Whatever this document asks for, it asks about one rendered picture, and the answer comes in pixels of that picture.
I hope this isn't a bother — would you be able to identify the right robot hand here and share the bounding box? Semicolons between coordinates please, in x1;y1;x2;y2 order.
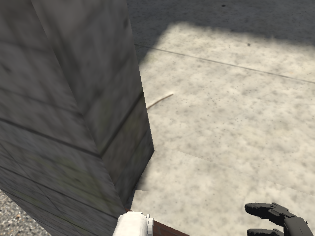
245;203;314;236

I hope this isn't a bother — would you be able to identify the robot left thigh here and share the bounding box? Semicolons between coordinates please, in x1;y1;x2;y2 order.
112;211;154;236

